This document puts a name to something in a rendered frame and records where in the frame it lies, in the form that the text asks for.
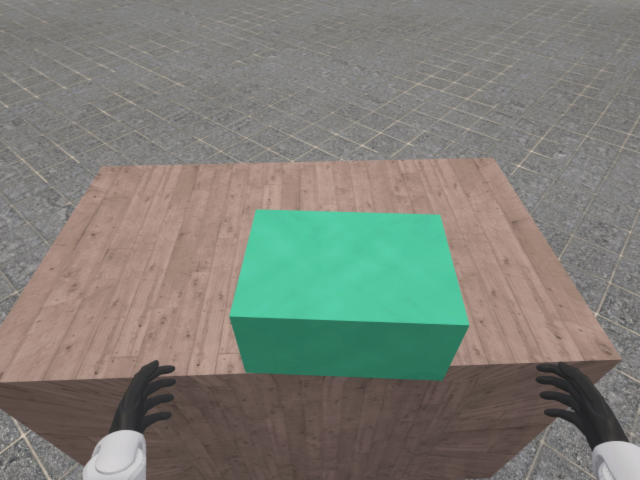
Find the left robot forearm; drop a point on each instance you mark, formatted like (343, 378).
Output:
(120, 455)

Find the right robot hand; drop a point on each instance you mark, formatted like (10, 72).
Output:
(592, 415)

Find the right robot forearm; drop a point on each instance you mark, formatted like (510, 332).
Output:
(616, 460)

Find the carton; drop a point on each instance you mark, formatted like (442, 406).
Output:
(349, 294)

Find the left robot hand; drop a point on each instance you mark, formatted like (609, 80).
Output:
(130, 414)

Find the pedestal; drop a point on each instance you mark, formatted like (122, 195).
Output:
(146, 269)

